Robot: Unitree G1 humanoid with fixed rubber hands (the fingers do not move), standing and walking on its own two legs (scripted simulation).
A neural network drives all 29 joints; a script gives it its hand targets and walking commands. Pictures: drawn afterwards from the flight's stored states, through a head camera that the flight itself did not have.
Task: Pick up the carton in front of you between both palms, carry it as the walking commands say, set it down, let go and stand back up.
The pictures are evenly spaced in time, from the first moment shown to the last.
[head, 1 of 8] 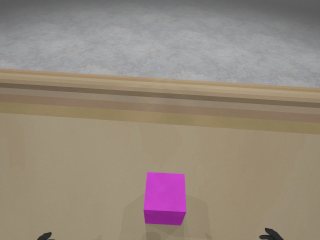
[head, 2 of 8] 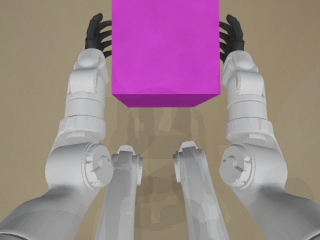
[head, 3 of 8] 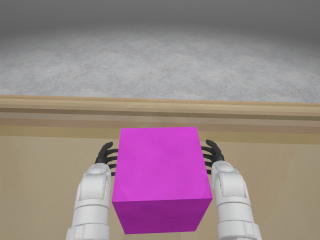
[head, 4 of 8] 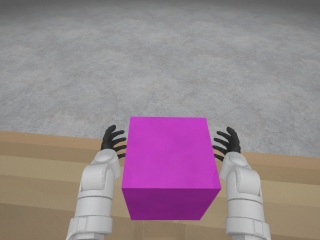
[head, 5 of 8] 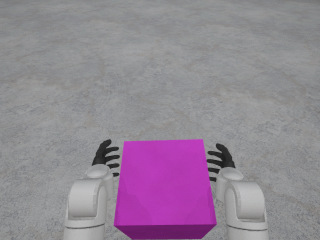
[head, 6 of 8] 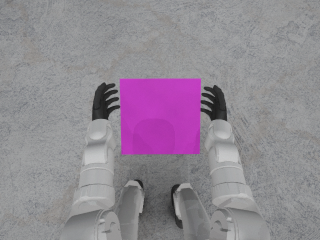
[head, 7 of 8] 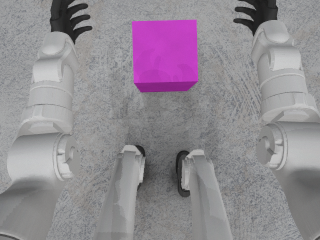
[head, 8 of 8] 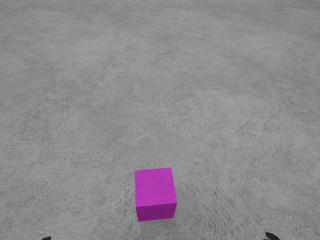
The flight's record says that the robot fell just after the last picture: no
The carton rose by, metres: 0.68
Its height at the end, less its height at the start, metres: -1.54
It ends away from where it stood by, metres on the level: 5.12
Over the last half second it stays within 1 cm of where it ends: yes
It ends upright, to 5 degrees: yes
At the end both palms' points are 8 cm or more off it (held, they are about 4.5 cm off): yes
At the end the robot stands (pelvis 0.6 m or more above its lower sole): yes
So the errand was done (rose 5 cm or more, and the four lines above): yes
